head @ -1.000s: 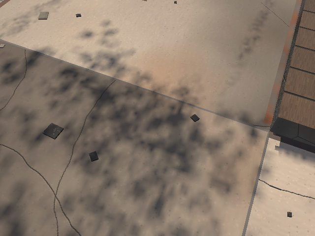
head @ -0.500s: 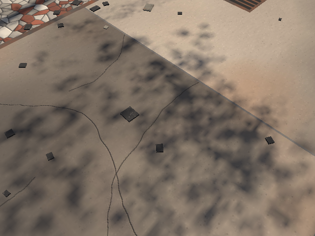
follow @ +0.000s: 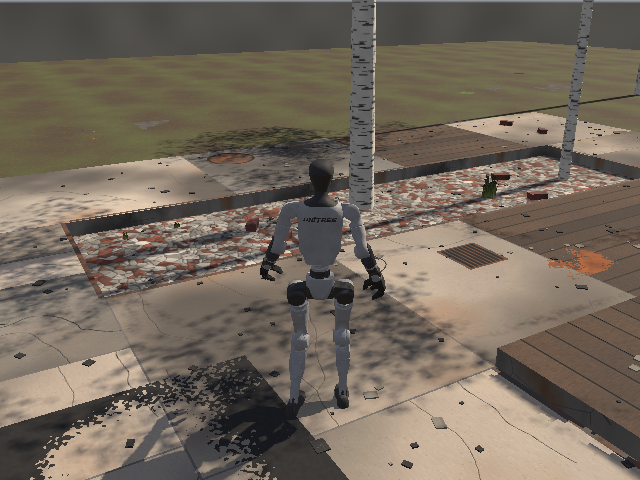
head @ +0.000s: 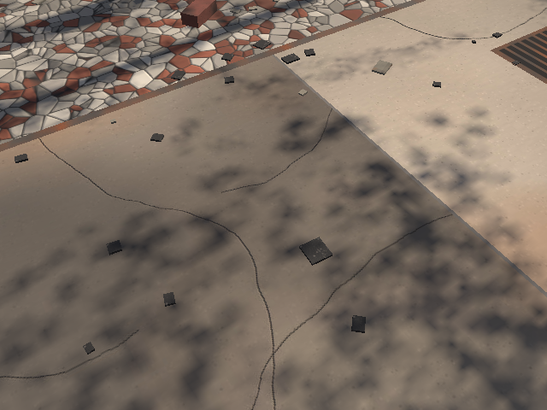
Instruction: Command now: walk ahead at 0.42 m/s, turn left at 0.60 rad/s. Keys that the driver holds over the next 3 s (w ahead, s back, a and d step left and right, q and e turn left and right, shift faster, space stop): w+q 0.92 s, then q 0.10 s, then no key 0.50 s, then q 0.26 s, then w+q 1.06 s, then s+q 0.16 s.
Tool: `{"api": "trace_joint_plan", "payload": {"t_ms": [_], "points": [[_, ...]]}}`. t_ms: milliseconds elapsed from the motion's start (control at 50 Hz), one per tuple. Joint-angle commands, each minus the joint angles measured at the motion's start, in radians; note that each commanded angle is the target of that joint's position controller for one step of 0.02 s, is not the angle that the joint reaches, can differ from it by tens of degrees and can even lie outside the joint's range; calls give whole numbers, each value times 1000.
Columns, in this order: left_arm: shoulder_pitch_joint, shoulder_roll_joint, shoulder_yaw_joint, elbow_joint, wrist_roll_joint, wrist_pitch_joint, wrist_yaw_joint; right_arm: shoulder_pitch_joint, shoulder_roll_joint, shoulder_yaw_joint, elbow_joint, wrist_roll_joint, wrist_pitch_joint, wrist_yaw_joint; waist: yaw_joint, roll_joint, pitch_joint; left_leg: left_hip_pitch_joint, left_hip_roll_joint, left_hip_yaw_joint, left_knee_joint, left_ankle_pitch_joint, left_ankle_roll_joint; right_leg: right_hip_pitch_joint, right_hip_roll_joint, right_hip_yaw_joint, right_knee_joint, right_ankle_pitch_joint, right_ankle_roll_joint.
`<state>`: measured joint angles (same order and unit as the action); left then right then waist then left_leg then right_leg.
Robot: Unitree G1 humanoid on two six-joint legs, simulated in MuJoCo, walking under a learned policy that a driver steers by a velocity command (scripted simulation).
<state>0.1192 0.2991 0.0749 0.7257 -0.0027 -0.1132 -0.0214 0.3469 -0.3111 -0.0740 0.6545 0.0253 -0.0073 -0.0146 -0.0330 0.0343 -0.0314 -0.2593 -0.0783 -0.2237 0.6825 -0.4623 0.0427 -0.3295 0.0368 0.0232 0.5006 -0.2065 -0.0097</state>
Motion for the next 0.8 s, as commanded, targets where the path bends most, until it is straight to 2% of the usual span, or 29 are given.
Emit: {"api": "trace_joint_plan", "payload": {"t_ms": [20, 40, 60, 100, 140, 200, 280, 340, 380, 400, 420, 440, 460, 480, 500, 520, 540, 560, 580, 620, 680, 740, 800], "points": [[218, 203, 58, -2, 7, -3, 5, -77, -121, -18, -135, 17, -36, -5, 101, -228, 18, -624, 78, 30, 446, -92, -7, 440, -452, 670, -293, -561, -224], [183, 148, 42, -14, -2, 2, 12, -91, -138, -26, -118, 8, -32, 0, 96, -197, 71, -638, 96, 49, 488, -7, -15, 397, -396, 548, -289, -486, -187], [149, 123, 31, -26, 2, 7, 17, -83, -127, -27, -102, 0, -29, 3, 79, -165, 73, -614, 114, 65, 501, 62, -21, 360, -351, 442, -294, -376, -159], [128, 101, 20, -23, 11, 10, 25, -115, -94, -22, -109, 1, -30, 17, 70, -158, 99, -581, 154, 82, 491, 168, -32, 287, -304, 275, -324, -155, -139], [146, 104, 20, -10, 15, 4, 28, -132, -63, -13, -116, 0, -30, 23, 75, -149, 87, -573, 161, 108, 490, 244, -51, 271, -283, 164, -338, -3, -146], [169, 121, 23, 13, 16, 6, 31, -180, -43, -4, -133, -2, -30, 26, 85, -121, 91, -583, 165, 127, 385, 331, -74, 286, -280, 50, -343, 169, -155], [190, 151, 25, 36, 4, 18, 35, -294, -9, 14, -157, -4, -39, 53, 121, -113, 123, -490, 162, 211, 127, 465, -61, 284, -271, -80, -347, 235, -133], [221, 182, 32, 59, -15, 30, 33, -349, -10, 16, -178, 3, -41, 76, 123, -109, 145, -434, 145, 259, 5, 431, -19, 346, -303, -127, -329, 334, -120], [218, 212, 40, 62, -22, 41, 36, -326, -45, -1, -181, 0, -38, 82, 83, -133, 101, -328, 88, 308, -36, 348, 27, 399, -312, -173, -226, 684, -101], [220, 231, 46, 61, -24, 49, 40, -265, -77, -18, -171, -4, -34, 81, 40, -153, 49, -233, 47, 334, -42, 298, 54, 419, -311, -194, -114, 878, -91], [213, 236, 46, 59, -27, 56, 44, -127, -120, -44, -138, -1, -29, 76, -43, -147, -30, -45, 7, 345, -86, 318, 90, 384, -298, -215, 66, 967, -74], [218, 213, 36, 47, -25, 54, 48, 41, -173, -76, -96, 4, -19, 59, -131, -109, -112, 235, 2, 297, -127, 364, 129, 222, -265, -230, 310, 859, -41], [281, 77, -4, 7, 24, 43, 41, 99, -263, -90, -77, 11, -10, 36, -72, 139, -202, 572, 237, -88, -119, 352, 220, -148, -157, -216, 663, -2, 4], [293, 69, -26, -42, 11, 6, 29, 84, -291, -83, -121, 4, -30, 44, -39, 222, -410, 723, 430, -650, -305, 129, 401, -369, -1, 11, 916, -409, 24], [154, 171, 2, -67, -28, -16, 20, 78, -204, -61, -110, -6, -44, 53, -99, 79, -329, 669, 392, -554, -369, 97, 330, -467, -59, 97, 934, -310, 14], [106, 162, -4, -90, -40, -28, 17, 39, -177, -51, -95, -6, -53, 52, -71, 57, -175, 518, 355, -409, -382, 156, 293, -486, -93, 74, 866, -224, 0], [102, 145, -8, -80, -18, -32, 26, -34, -156, -43, -101, -5, -58, 51, -19, -37, -95, 355, 309, -305, -386, 256, 263, -434, -135, 70, 783, -159, 2], [116, 154, -1, -73, 0, -25, 29, -90, -133, -34, -111, -14, -59, 49, 22, -24, -53, 237, 275, -230, -399, 370, 253, -368, -158, 73, 715, -123, 9], [137, 157, 2, -66, 5, -13, 26, -123, -122, -28, -119, -25, -60, 45, 52, 1, -36, 159, 253, -194, -424, 422, 251, -316, -170, 75, 693, -99, 16], [149, 134, -2, -61, 17, 8, 26, -131, -120, -27, -102, -19, -66, 36, 69, 10, -19, 70, 238, -144, -450, 511, 264, -285, -170, 53, 628, -78, 47], [51, 98, -15, -93, 26, 19, 28, -98, -139, -31, -68, -15, -65, 16, 45, 7, 28, -7, 194, -68, -459, 540, 247, -302, -146, 30, 457, 64, 85], [-78, 67, -29, -122, 20, 11, 19, -60, -147, -33, -42, -6, -56, 6, -8, 29, 43, -36, 144, -29, -436, 441, 194, -230, -92, 20, 200, 263, 86], [-159, 82, -25, -147, 2, -1, 4, -5, -160, -37, -12, 1, -49, 3, -41, 43, 48, -9, 166, -88, -403, 360, 178, -168, -53, 32, 76, 313, 76]]}}
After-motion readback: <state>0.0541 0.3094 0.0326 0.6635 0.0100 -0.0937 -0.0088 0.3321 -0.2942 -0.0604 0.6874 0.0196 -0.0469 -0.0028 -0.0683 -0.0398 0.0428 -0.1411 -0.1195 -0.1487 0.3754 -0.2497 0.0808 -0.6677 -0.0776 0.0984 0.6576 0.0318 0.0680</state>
